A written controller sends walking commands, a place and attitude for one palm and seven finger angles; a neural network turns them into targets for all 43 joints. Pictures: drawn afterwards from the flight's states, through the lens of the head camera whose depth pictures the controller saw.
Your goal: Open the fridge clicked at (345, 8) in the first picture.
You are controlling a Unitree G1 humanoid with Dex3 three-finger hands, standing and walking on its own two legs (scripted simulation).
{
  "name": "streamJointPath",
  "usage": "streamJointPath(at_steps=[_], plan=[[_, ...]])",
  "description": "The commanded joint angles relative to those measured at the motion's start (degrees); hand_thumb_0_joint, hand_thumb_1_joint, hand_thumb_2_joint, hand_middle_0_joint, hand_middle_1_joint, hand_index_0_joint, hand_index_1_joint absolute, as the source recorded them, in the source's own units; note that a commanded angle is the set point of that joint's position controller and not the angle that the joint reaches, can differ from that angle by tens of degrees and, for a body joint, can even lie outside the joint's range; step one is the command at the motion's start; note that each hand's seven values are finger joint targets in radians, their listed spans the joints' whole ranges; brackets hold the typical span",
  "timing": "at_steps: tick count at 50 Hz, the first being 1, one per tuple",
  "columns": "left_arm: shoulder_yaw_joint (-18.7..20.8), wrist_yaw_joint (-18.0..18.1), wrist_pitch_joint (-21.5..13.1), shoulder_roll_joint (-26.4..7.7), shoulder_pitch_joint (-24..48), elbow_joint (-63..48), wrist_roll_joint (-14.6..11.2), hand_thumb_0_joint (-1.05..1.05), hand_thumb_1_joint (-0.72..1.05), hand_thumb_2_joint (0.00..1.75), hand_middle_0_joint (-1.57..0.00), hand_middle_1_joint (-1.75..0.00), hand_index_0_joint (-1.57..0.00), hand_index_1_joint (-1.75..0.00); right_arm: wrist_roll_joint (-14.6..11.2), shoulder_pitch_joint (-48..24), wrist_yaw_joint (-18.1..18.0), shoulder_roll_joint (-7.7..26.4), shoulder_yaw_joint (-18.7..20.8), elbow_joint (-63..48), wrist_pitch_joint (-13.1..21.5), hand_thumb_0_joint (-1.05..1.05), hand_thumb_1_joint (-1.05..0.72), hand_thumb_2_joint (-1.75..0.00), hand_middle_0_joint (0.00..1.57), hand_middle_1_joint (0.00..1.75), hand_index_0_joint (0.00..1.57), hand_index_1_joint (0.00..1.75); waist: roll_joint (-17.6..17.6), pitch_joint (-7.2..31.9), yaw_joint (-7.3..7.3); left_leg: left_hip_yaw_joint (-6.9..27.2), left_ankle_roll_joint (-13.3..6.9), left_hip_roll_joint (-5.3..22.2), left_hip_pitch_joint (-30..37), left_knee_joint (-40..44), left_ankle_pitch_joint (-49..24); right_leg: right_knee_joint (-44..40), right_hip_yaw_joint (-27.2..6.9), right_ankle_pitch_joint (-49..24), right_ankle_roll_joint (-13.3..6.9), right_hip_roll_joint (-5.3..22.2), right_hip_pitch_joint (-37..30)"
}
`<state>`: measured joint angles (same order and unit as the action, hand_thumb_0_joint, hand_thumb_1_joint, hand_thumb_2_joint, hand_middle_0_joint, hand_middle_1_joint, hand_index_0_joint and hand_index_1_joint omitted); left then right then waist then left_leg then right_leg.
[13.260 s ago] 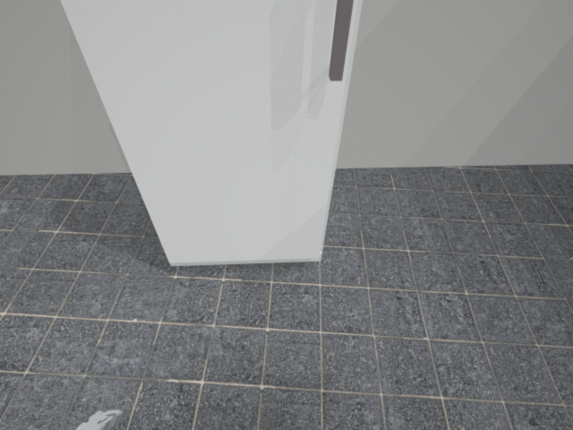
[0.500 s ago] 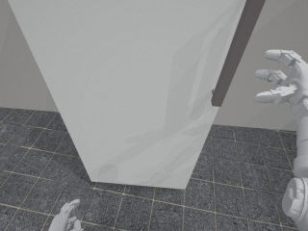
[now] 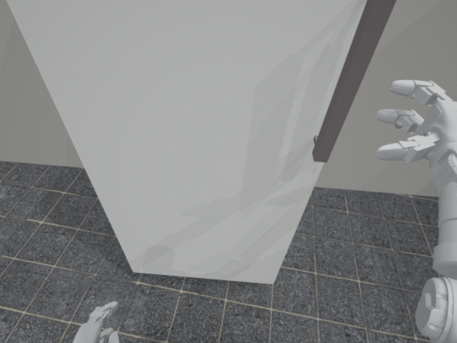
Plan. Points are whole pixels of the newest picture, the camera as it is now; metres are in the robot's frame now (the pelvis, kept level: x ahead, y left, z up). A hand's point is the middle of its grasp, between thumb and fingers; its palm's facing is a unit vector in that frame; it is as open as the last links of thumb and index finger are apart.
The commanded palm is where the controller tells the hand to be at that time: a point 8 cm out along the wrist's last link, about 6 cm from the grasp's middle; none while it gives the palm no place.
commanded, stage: feel for the door with the fingertips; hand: right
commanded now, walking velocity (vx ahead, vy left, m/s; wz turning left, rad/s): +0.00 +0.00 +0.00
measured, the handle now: (341, 87) +0.48 -0.15 +0.24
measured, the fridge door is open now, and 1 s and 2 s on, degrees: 0 0 0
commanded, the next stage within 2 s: slide the fingers in behind the handle in 0.86 s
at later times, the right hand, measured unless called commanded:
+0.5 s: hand (373, 117) +0.41 -0.19 +0.24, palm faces +0.06 +1.00 -0.01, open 14.0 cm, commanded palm +0.40 -0.23 +0.23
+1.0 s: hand (363, 106) +0.44 -0.18 +0.24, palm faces +0.04 +1.00 +0.00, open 13.8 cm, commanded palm +0.42 -0.23 +0.23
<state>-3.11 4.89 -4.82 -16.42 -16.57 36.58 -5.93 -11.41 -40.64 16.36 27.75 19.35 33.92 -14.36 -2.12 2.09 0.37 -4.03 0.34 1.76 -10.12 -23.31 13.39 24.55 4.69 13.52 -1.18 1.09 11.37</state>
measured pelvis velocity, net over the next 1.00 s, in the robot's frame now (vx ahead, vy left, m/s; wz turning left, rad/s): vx -0.01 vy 0.01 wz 0.01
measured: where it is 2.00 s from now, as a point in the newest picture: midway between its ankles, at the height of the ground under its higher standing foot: outside the picture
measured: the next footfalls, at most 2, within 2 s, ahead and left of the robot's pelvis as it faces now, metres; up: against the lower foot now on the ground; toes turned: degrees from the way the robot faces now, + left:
none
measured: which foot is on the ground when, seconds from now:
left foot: down 0.00-1.00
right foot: down 0.00-1.00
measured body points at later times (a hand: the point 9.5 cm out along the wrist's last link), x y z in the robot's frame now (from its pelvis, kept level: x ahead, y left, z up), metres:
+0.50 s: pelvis -0.01 +0.01 +0.00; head -0.02 +0.02 +0.45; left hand +0.14 +0.25 -0.10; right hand +0.40 -0.24 +0.24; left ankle -0.01 +0.12 -0.74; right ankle -0.01 -0.10 -0.74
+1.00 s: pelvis -0.01 +0.01 +0.00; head -0.01 +0.02 +0.45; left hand +0.08 +0.27 -0.11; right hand +0.43 -0.23 +0.24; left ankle -0.01 +0.12 -0.74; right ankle -0.01 -0.10 -0.74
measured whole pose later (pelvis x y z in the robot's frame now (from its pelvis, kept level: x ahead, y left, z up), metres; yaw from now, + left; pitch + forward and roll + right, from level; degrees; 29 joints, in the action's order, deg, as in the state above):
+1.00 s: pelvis -0.01 +0.01 +0.00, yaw +0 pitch +1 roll +0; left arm -2.4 4.8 -5.0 -16.2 -19.5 39.3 -5.2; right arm -9.0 -51.6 11.6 25.3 17.4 47.5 -9.2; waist -2.0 1.8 2.3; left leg -3.8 -0.3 1.0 -11.8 -23.2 12.4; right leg 24.0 4.8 12.3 -0.6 1.8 12.6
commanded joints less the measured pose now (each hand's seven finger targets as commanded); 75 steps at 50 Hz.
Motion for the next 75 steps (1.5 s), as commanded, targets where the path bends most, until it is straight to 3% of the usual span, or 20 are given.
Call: streamJointPath(at_steps=[1,7,9,12,13,15,17,22,24,26,30,32,35,37,39,43,49,62,63,75], plan=[[2.9,1.0,-3.6,-6.8,5.7,-7.6,0.3,0.0,0.9,0.9,-0.2,-0.3,-0.2,-0.3,-2.0,-32.4,-0.8,9.1,-1.5,-14.0,3.8,0.0,0.5,-0.3,0.3,1.2,0.3,1.2,-1.5,15.4,1.77,1.4,-2.3,-1.8,-1.4,2.0,-15.1,-1.2,-5.0,-14.7,-1.0,0.1,-11.0],[2.8,0.6,-2.9,-6.6,6.3,-7.4,0.7,0.0,0.9,0.9,-0.2,-0.3,-0.2,-0.3,-1.0,-29.6,-3.9,11.6,1.6,-12.4,3.1,0.0,0.5,-0.3,0.3,1.2,0.3,1.2,1.3,15.7,-0.17,1.3,-2.3,-1.6,1.5,1.9,-16.0,-1.6,-4.8,-15.4,-0.9,0.0,-8.8],[2.6,0.3,-2.6,-5.9,7.2,-7.9,0.7,0.0,0.9,0.9,-0.2,-0.3,-0.2,-0.3,-0.6,-32.4,-4.6,8.1,-1.3,-15.6,3.2,0.0,0.5,-0.3,0.3,1.2,0.3,1.2,-1.3,17.2,0.38,1.4,-2.3,-1.4,1.8,1.3,-17.8,-1.6,-4.5,-17.1,-0.7,0.0,-10.3],[2.7,0.1,-2.1,-6.0,7.4,-8.0,0.9,0.0,0.9,0.9,-0.2,-0.3,-0.2,-0.3,-1.0,-28.2,-5.6,8.7,0.7,-14.2,2.7,0.0,0.5,-0.3,0.3,1.2,0.3,1.2,3.4,16.8,-0.63,1.3,-2.2,-1.7,3.2,1.6,-18.0,-1.7,-4.4,-16.9,-0.9,0.2,-9.0],[2.6,0.1,-1.9,-5.9,8.0,-8.4,0.8,0.0,0.9,0.9,-0.2,-0.3,-0.2,-0.3,-0.8,-28.9,-5.8,8.8,0.7,-15.8,2.5,0.0,0.5,-0.3,0.3,1.2,0.3,1.2,2.5,17.0,-0.68,1.7,-2.1,-1.5,3.7,1.5,-18.5,-1.9,-4.1,-16.9,-1.0,0.0,-9.0],[2.5,0.2,-1.6,-5.6,8.2,-8.2,0.8,0.0,0.9,0.9,-0.2,-0.3,-0.2,-0.3,-0.3,-30.1,-6.5,8.1,0.0,-15.5,1.9,0.0,0.5,-0.3,0.3,1.2,0.3,1.2,1.6,16.1,-0.31,1.8,-2.0,-1.5,2.8,1.7,-17.6,-2.1,-4.0,-15.8,-1.0,0.0,-8.9],[2.6,0.2,-1.2,-6.0,7.9,-7.9,0.9,0.0,0.9,0.9,-0.2,-0.3,-0.2,-0.3,0.2,-29.9,-7.2,11.1,2.0,-15.0,1.8,0.0,0.5,-0.3,0.3,1.2,0.3,1.2,2.7,15.6,-0.7,1.8,-2.0,-1.4,3.6,2.3,-16.5,-2.4,-4.0,-14.8,-1.0,0.1,-7.9],[2.7,0.9,-1.0,-5.9,7.6,-7.4,0.7,0.0,0.9,0.9,-0.2,-0.3,-0.2,-0.3,0.3,-32.7,-6.6,8.7,-0.8,-11.9,2.0,0.0,0.5,-0.3,0.3,1.2,0.3,1.2,3.7,13.7,0.91,2.2,-1.7,-1.4,1.9,3.3,-14.4,-2.5,-3.7,-12.2,-1.5,0.1,-7.8],[2.5,1.2,-1.3,-6.0,7.1,-6.9,0.6,0.0,0.9,0.9,-0.2,-0.3,-0.2,-0.3,0.3,-36.2,-6.0,8.0,-2.2,-10.3,2.5,0.0,0.5,-0.3,0.3,1.2,0.3,1.2,1.5,13.3,1.76,2.4,-1.7,-1.4,0.9,3.5,-13.3,-2.6,-3.9,-10.8,-1.5,-0.2,-7.8],[2.6,1.4,-1.5,-6.2,5.9,-6.1,0.7,0.0,0.9,0.9,-0.2,-0.3,-0.2,-0.3,0.4,-37.0,-5.7,9.8,-0.9,-6.5,2.9,0.0,0.5,-0.3,0.3,1.2,0.3,1.2,1.0,13.1,1.83,2.4,-1.8,-1.4,0.3,3.7,-12.1,-2.5,-4.1,-9.6,-1.4,-0.4,-7.3],[2.9,1.5,-2.4,-6.4,4.6,-5.7,0.7,0.0,0.9,0.9,-0.2,-0.3,-0.2,-0.3,0.3,-41.2,-5.1,8.3,-2.8,-5.1,5.4,0.0,0.5,-0.3,0.3,1.2,0.3,1.2,1.2,15.3,2.75,2.5,-1.7,-1.4,0.3,3.6,-12.5,-2.1,-4.3,-10.0,-1.6,-0.5,-8.2],[3.3,1.4,-2.5,-6.7,3.6,-5.3,0.8,0.0,0.9,0.9,-0.2,-0.3,-0.2,-0.3,0.2,-38.4,-4.9,9.9,-1.1,-1.7,6.3,0.0,0.5,-0.3,0.3,1.2,0.3,1.2,3.3,15.6,2.08,2.4,-1.7,-1.6,1.1,3.5,-13.2,-1.9,-4.0,-10.7,-1.7,-0.4,-7.5],[3.1,1.1,-2.9,-6.7,3.0,-4.9,0.8,0.0,0.9,0.9,-0.2,-0.3,-0.2,-0.3,0.6,-40.9,-4.7,8.9,-2.3,-0.6,7.3,0.0,0.5,-0.3,0.3,1.2,0.3,1.2,-0.4,15.1,2.36,2.5,-1.9,-1.5,-0.1,3.1,-13.2,-2.0,-4.1,-10.4,-1.5,-0.5,-7.6],[3.5,1.0,-2.8,-7.3,2.0,-4.8,1.0,0.0,0.9,0.9,-0.2,-0.3,-0.2,-0.3,0.6,-39.2,-5.1,11.5,0.0,1.2,8.0,0.0,0.5,-0.3,0.3,1.2,0.3,1.2,2.9,15.5,1.76,2.3,-1.7,-1.6,1.4,3.2,-13.8,-2.2,-3.9,-11.1,-1.6,-0.4,-6.4],[3.4,0.8,-3.0,-7.2,2.1,-5.2,1.0,0.0,0.9,0.9,-0.2,-0.3,-0.2,-0.3,1.2,-41.4,-5.3,12.3,0.3,-1.0,8.7,0.0,0.5,-0.3,0.3,1.2,0.3,1.2,0.5,17.1,1.55,2.7,-1.9,-1.5,2.2,2.6,-15.0,-2.3,-3.8,-12.0,-1.5,-0.4,-6.8],[3.7,0.6,-2.9,-7.4,1.4,-5.3,1.0,0.0,0.9,0.9,-0.2,-0.3,-0.2,-0.3,1.3,-39.3,-5.3,13.5,1.9,-0.2,9.4,0.0,0.5,-0.3,0.3,1.2,0.3,1.2,3.0,16.9,1.25,2.8,-1.6,-1.6,3.2,2.5,-16.6,-2.2,-3.2,-12.8,-1.7,-0.2,-6.0],[3.8,0.6,-3.3,-7.4,0.3,-4.4,1.1,0.0,0.9,0.9,-0.2,-0.3,-0.2,-0.3,2.0,-43.7,-5.6,11.2,-0.6,1.4,9.1,0.0,0.5,-0.3,0.3,1.2,0.3,1.2,0.3,15.2,2.66,2.6,-1.7,-1.9,-0.9,3.1,-12.7,-2.1,-3.8,-10.3,-1.6,-0.1,-6.9],[3.7,0.0,-2.7,-6.8,2.8,-6.6,1.0,0.0,0.9,0.9,-0.2,-0.3,-0.2,-0.3,1.3,-36.3,-5.8,10.8,0.7,-5.8,7.8,0.0,0.5,-0.3,0.3,1.2,0.3,1.2,1.7,17.0,0.44,2.1,-2.0,-2.0,1.8,2.2,-15.7,-2.0,-3.5,-14.1,-1.4,0.2,-8.0],[3.3,0.0,-2.7,-6.6,3.5,-6.7,0.9,0.0,0.9,0.9,-0.2,-0.3,-0.2,-0.3,1.0,-36.5,-5.8,7.9,-1.4,-6.2,7.3,0.0,0.5,-0.3,0.3,1.2,0.3,1.2,0.9,16.2,0.79,2.2,-2.0,-1.9,1.5,2.1,-15.9,-2.2,-3.6,-13.9,-1.4,0.1,-7.9],[3.0,0.6,-1.8,-6.0,4.7,-5.9,1.1,0.0,0.9,0.9,-0.2,-0.3,-0.2,-0.3,1.0,-39.6,-7.7,5.2,-3.4,-6.3,4.5,0.0,0.5,-0.3,0.3,1.2,0.3,1.2,1.0,15.7,1.72,2.1,-1.9,-1.9,0.1,2.6,-15.0,-2.0,-4.0,-13.2,-1.2,-0.1,-8.7]])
